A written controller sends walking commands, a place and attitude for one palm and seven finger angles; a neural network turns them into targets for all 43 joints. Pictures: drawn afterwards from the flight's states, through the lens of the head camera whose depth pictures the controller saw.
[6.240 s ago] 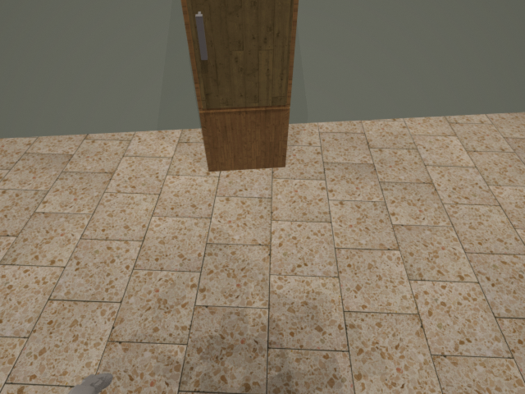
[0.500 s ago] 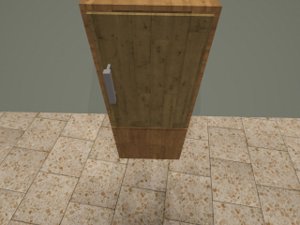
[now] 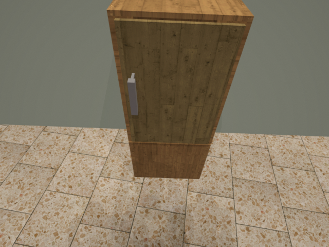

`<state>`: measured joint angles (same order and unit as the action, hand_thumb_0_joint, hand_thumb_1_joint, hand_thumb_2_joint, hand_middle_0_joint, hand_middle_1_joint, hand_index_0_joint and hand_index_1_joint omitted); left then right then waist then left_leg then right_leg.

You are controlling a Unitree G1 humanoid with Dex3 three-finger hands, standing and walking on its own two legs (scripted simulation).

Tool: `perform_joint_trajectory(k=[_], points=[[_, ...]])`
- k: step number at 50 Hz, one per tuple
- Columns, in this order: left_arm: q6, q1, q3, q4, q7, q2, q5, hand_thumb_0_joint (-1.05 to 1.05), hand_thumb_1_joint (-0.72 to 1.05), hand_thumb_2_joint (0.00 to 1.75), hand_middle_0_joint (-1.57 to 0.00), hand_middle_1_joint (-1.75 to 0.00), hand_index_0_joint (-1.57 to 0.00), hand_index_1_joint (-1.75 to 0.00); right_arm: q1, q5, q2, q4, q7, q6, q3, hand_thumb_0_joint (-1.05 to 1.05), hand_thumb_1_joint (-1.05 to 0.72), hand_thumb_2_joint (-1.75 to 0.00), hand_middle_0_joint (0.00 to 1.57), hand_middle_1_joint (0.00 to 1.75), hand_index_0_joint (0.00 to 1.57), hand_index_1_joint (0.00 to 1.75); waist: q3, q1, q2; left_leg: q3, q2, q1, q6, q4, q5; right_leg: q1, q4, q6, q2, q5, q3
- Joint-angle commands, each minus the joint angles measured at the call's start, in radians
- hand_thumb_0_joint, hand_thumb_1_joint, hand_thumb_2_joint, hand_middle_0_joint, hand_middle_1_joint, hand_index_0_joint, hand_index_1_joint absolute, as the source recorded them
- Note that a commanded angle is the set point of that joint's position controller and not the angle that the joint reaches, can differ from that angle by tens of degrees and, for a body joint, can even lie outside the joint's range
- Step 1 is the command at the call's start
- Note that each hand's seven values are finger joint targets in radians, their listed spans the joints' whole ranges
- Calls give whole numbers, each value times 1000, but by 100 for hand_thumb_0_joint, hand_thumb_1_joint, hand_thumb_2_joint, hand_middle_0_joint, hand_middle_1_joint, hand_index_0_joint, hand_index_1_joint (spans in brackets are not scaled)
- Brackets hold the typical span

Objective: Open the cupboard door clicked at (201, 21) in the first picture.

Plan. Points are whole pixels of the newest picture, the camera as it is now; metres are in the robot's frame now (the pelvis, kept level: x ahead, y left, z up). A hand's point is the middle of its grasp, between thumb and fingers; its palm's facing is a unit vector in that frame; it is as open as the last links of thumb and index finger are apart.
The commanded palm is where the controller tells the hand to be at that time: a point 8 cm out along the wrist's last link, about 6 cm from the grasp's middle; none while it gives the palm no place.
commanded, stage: shuffle to correct the standing spot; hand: left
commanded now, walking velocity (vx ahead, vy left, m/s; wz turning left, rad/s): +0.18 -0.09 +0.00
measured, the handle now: (133, 94) +0.64 +0.16 -0.01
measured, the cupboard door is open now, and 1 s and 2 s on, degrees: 0 0 0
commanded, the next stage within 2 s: come to a stop and stand still in 0.38 s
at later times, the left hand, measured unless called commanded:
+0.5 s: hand out of the picture +0.03 +0.11 -0.19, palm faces +0.01 -1.00 -0.08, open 7.4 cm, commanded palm none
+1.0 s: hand (133, 241) +0.18 +0.10 -0.18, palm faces +0.05 -0.98 -0.19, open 7.3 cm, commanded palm none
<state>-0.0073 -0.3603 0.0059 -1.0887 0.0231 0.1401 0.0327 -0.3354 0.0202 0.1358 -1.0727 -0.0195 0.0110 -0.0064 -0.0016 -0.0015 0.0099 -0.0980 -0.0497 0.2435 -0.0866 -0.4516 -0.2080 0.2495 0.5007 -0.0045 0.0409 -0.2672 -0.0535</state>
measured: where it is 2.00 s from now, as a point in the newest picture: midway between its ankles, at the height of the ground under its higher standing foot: outside the picture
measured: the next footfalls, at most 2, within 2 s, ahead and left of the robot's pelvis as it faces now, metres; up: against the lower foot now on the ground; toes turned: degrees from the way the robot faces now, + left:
right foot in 0.72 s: +0.25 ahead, -0.20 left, +0.00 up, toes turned -6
left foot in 1.04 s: +0.11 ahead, +0.04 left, +0.00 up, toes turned +6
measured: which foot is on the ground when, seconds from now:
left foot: down 0.00-0.72, up 0.74-1.00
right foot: down 0.00-0.42, up 0.44-0.70, down 0.72-1.00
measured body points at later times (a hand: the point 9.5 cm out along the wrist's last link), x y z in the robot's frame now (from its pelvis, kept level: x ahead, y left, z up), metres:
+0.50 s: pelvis +0.09 -0.03 -0.01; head +0.09 -0.01 +0.44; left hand +0.03 +0.16 -0.18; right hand +0.07 -0.25 -0.16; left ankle +0.03 +0.06 -0.74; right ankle +0.02 -0.13 -0.69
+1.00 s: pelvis +0.08 -0.08 -0.02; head +0.09 -0.06 +0.43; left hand +0.18 +0.15 -0.16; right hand +0.13 -0.32 -0.16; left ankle +0.07 +0.04 -0.71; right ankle +0.21 -0.20 -0.74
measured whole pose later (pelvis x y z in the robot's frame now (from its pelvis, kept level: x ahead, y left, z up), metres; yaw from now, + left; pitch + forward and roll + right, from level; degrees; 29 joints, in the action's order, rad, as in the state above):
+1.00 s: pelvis +0.08 -0.08 -0.02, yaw +2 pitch -2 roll +2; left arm -0.04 -0.13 -0.05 -0.93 0.03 0.16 0.04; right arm -0.23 0.02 0.17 -0.99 -0.01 -0.03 0.05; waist 0.06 -0.01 0.06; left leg -0.08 0.01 0.36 0.01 -0.85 -0.46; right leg 0.45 0.58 -0.02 0.10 -0.11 -0.10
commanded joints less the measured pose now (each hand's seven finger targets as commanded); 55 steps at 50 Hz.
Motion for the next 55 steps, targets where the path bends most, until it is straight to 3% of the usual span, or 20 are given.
perform_joint_trajectory(k=[1, 8, 15, 18, 19, 21, 23, 25, 29, 34, 35, 36, 37, 40, 47, 50, 51, 52, 53, 55], points=[[9, -77, -17, 35, -5, 41, 5, 0, 90, 90, -20, -30, -20, -30, -36, 3, 152, 41, -14, 10, 42, 0, -90, -90, 20, 30, 20, 30, 114, 9, -55, 311, 244, 114, -29, 262, -480, 42, 31, -35, -9, -132, 3], [26, -126, -32, 24, -12, 38, 0, 0, 90, 90, -20, -30, -20, -30, -35, 3, 111, 36, -13, 20, 44, 0, -90, -90, 20, 30, 20, 30, 134, 16, -2, 236, 193, 162, -20, 148, -404, 2, -50, -65, 20, -176, 85], [49, -204, -51, -6, 5, 95, -8, 0, 90, 90, -20, -30, -20, -30, -8, 2, 27, 57, -1, 43, 25, 0, -90, -90, 20, 30, 20, 30, 113, 20, 156, -2, 59, 243, 36, -240, -183, -78, -190, -177, 201, -96, 329], [50, -167, -50, -3, 6, 85, -5, 0, 90, 90, -20, -30, -20, -30, -44, 0, 13, 36, 1, 51, 21, 0, -90, -90, 20, 30, 20, 30, 98, -14, 57, -6, 77, 84, 36, -109, -117, -5, -96, -162, 149, 63, 214], [47, -144, -46, 3, 1, 69, -7, 0, 90, 90, -20, -30, -20, -30, -96, -2, 28, 10, -2, 56, 21, 0, -90, -90, 20, 30, 20, 30, 83, -33, -4, 42, 111, -32, 24, -42, -3, 70, -3, -123, 83, 87, 136], [48, -55, -33, 44, -5, 24, -6, 0, 90, 90, -20, -30, -20, -30, -307, 9, 142, -66, -31, 63, 50, 0, -90, -90, 20, 30, 20, 30, 55, -102, -295, 421, 418, -361, -126, 82, 544, 414, 414, -30, -53, -172, -49], [46, 47, -46, 78, -6, 67, 4, 0, 90, 90, -20, -30, -20, -30, -345, 13, 130, -91, -44, 59, 37, 0, -90, -90, 20, 30, 20, 30, 105, -106, -148, 407, 485, -379, -190, 64, 844, 539, 637, -42, 2, -277, 33], [39, 78, -49, 92, -20, 28, 1, 0, 90, 90, -20, -30, -20, -30, -269, 15, 123, -57, -46, 67, 34, 0, -90, -90, 20, 30, 20, 30, 134, -73, -76, 312, 443, -289, -163, 85, 761, 529, 637, -31, 37, -212, 36], [17, 89, -37, 110, -29, -22, -12, 0, 90, 90, -20, -30, -20, -30, -137, 12, 106, -10, -48, 65, 21, 0, -90, -90, 20, 30, 20, 30, 113, -14, -179, 76, 291, -93, -60, 93, 823, 269, 347, -9, 17, -11, -31], [32, -53, -57, 75, -14, 94, -13, 0, 90, 90, -20, -30, -20, -30, -100, -8, 144, 8, -31, 34, 48, 0, -90, -90, 20, 30, 20, 30, -16, 56, -81, 61, 216, -50, 23, -107, 513, -103, -8, -1, 5, 409, -57], [41, -75, -71, 75, -3, 162, -8, 0, 90, 90, -20, -30, -20, -30, -134, -14, 115, 13, -25, 28, 52, 0, -90, -90, 20, 30, 20, 30, -92, 57, 49, 31, 156, 53, 58, -244, 244, -244, 54, -39, 131, 774, 65], [43, -92, -89, 81, 5, 233, -10, 0, 90, 90, -20, -30, -20, -30, -211, -21, 67, 14, -22, 19, 58, 0, -90, -90, 20, 30, 20, 30, -197, 43, 245, 8, 41, 155, 93, -455, -301, -364, 68, -162, 347, 1148, 265], [44, -99, -93, 95, 6, 243, -11, 0, 90, 90, -20, -30, -20, -30, -218, -28, 74, 24, -30, 12, 61, 0, -90, -90, 20, 30, 20, 30, -253, 45, 254, 81, 44, 124, 87, -598, -476, -305, 7, -250, 431, 1162, 295], [19, 65, -83, 142, 22, 189, -8, 0, 90, 90, -20, -30, -20, -30, -92, -14, 39, 35, -21, -26, 57, 0, -90, -90, 20, 30, 20, 30, -45, 23, 215, 99, 81, 191, 94, -727, -418, -24, -85, -241, 362, 737, 248], [-20, 180, -111, 212, 23, 237, 7, 0, 90, 90, -20, -30, -20, -30, -100, -1, 52, 65, 14, -49, 64, 0, -90, -90, 20, 30, 20, 30, -48, -2, 172, 33, 58, 36, 98, -443, -264, 195, -232, -154, 290, -83, 218], [-43, 236, -104, 236, 16, 218, 3, 0, 90, 90, -20, -30, -20, -30, -237, -2, 50, 41, 16, -45, 64, 0, -90, -90, 20, 30, 20, 30, -8, -81, 111, -25, 18, -188, 81, -84, -160, 380, -165, -49, 191, -332, 132], [-52, 225, -92, 246, 14, 162, -6, 0, 90, 90, -20, -30, -20, -30, -246, 5, 90, 52, 10, -39, 69, 0, -90, -90, 20, 30, 20, 30, 21, -83, -76, 120, 104, -140, 53, 91, -302, 419, 23, -9, 99, -356, 63], [-60, 211, -79, 255, 10, 78, -21, 0, 90, 90, -20, -30, -20, -30, -153, 20, 174, 96, 3, -32, 83, 0, -90, -90, 20, 30, 20, 30, 110, -65, -410, 467, 344, 75, -30, 322, -586, 459, 352, 41, -41, -290, -37], [-58, 226, -76, 270, 8, 100, -17, 0, 90, 90, -20, -30, -20, -30, -13, 18, 199, 156, -9, -30, 83, 0, -90, -90, 20, 30, 20, 30, 203, -23, -337, 516, 424, 320, -96, 416, -608, 385, 480, 15, -1, -200, 81], [-50, 123, -91, 210, -14, 96, 4, 0, 90, 90, -20, -30, -20, -30, 133, 23, 175, 178, -8, -13, 68, 0, -90, -90, 20, 30, 20, 30, 117, 59, -191, 402, 332, 338, -80, 363, -502, 286, 694, 11, -23, -47, 98]])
